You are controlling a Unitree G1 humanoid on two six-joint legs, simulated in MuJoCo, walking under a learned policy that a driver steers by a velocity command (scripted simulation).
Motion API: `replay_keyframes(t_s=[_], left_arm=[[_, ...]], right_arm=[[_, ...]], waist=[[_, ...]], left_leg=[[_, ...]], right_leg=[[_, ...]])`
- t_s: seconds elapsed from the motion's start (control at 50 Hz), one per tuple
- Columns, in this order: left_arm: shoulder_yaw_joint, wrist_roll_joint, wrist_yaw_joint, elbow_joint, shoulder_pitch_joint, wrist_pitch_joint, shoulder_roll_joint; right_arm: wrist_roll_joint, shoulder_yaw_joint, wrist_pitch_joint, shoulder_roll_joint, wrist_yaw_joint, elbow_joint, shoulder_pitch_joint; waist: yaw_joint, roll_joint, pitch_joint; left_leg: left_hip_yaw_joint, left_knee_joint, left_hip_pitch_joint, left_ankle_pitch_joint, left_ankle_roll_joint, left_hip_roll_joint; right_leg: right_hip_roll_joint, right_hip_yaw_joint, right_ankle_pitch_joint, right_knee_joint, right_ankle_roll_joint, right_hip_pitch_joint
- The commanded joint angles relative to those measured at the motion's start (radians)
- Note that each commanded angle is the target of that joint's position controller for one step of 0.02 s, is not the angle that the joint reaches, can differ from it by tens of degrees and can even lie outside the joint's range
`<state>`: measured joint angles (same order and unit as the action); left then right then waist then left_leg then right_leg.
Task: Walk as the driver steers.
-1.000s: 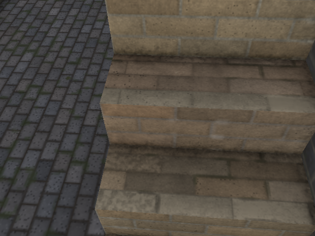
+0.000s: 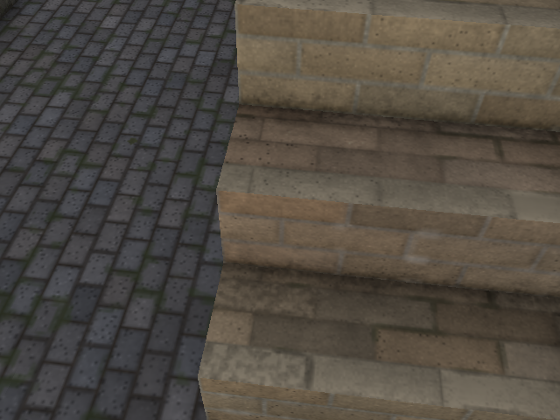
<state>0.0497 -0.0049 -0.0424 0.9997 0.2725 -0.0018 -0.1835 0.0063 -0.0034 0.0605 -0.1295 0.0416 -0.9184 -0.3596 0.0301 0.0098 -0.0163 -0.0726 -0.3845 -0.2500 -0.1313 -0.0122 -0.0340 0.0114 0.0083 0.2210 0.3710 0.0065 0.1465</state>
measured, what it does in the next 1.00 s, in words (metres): stands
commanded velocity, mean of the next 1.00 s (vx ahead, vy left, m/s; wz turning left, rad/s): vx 0.00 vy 0.00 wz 0.00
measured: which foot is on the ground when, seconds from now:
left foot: down 0.00-1.00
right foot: down 0.00-1.00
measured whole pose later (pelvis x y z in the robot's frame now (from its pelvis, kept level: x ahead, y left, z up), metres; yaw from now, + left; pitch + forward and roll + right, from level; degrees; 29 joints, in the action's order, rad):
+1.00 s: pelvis +0.01 +0.00 +0.00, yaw +0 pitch +0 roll +0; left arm 0.03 -0.01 -0.04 1.08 0.29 -0.01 -0.19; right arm 0.00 0.02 0.07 -0.17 0.04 -0.94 -0.39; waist 0.04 0.00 -0.02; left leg -0.06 -0.34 -0.22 -0.12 -0.01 -0.02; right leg 0.00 0.00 0.22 0.34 0.00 0.12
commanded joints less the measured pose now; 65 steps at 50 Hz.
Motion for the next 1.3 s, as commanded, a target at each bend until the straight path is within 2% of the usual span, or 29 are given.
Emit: replay_keyframes(t_s=[0.02, 0.14, 0.32, 0.34, 0.46, 0.66, 0.68, 0.76, 1.3], left_arm=[[0.012, -0.005, 0.001, -0.01, 0.034, -0.013, -0.084], [0.007, -0.008, -0.001, 0.019, 0.039, -0.013, -0.091], [0.004, -0.004, -0.003, 0.041, 0.042, -0.012, -0.105], [0.0, -0.016, -0.004, 0.041, 0.051, -0.016, -0.11], [-0.007, -0.012, -0.009, 0.043, 0.056, -0.015, -0.109], [-0.011, -0.012, -0.009, 0.041, 0.063, -0.016, -0.119], [-0.008, -0.002, -0.007, 0.044, 0.055, -0.012, -0.113], [-0.007, -0.007, -0.006, 0.051, 0.07, -0.01, -0.11], [-0.004, -0.006, -0.004, 0.064, 0.082, -0.009, -0.102]], right_arm=[[-0.001, -0.015, 0.017, -0.093, 0.006, 0.022, -0.079], [-0.003, -0.009, 0.024, -0.093, 0.007, 0.018, -0.091], [-0.006, -0.006, 0.018, -0.107, 0.006, 0.017, -0.097], [-0.005, -0.008, 0.012, -0.115, 0.005, 0.013, -0.095], [-0.004, -0.007, 0.006, -0.121, 0.002, 0.006, -0.103], [-0.005, -0.002, 0.004, -0.132, -0.001, 0.003, -0.097], [-0.005, 0.002, 0.01, -0.123, 0.001, 0.007, -0.1], [-0.003, 0.004, 0.018, -0.127, 0.002, 0.004, -0.108], [-0.006, 0.005, 0.016, -0.127, 0.005, -0.007, -0.13]], waist=[[0.003, -0.032, -0.031], [0.004, -0.037, -0.017], [0.006, -0.037, -0.017], [0.003, -0.049, -0.016], [0.009, -0.023, -0.034], [0.01, -0.022, -0.041], [0.013, -0.007, -0.045], [0.011, -0.019, -0.043], [0.012, -0.02, -0.054]], left_leg=[[0.141, 0.126, -0.013, -0.094, -0.055, -0.12], [0.137, 0.124, 0.014, -0.029, -0.063, -0.116], [0.131, 0.115, 0.024, 0.011, -0.066, -0.115], [0.137, 0.114, 0.031, -0.014, -0.066, -0.103], [0.14, 0.118, 0.023, -0.038, -0.067, -0.102], [0.137, 0.119, 0.023, -0.035, -0.065, -0.101], [0.133, 0.121, 0.015, -0.014, -0.065, -0.114], [0.134, 0.128, 0.015, -0.021, -0.065, -0.111], [0.134, 0.128, -0.005, -0.045, -0.059, -0.112]], right_leg=[[-0.105, -0.107, -0.055, -0.067, 0.05, 0.016], [-0.111, -0.106, -0.068, -0.063, 0.043, 0.009], [-0.115, -0.104, -0.07, -0.063, 0.044, 0.012], [-0.11, -0.109, -0.062, -0.069, 0.042, 0.018], [-0.109, -0.112, -0.058, -0.073, 0.044, 0.023], [-0.112, -0.115, -0.067, -0.081, 0.046, 0.018], [-0.117, -0.11, -0.078, -0.075, 0.047, 0.012], [-0.119, -0.112, -0.084, -0.083, 0.043, -0.002], [-0.118, -0.116, -0.083, -0.095, 0.045, -0.014]])
Velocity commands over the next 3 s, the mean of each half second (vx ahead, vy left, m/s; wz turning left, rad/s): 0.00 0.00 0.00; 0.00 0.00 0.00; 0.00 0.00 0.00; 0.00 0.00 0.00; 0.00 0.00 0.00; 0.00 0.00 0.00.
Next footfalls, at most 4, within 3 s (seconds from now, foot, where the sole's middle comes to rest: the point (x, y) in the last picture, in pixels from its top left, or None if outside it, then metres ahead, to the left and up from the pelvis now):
none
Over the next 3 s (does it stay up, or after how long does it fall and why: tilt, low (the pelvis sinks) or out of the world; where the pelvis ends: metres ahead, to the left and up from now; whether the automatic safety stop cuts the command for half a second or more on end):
stays up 0.01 0.00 0.00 its command is cut before an obstacle from the start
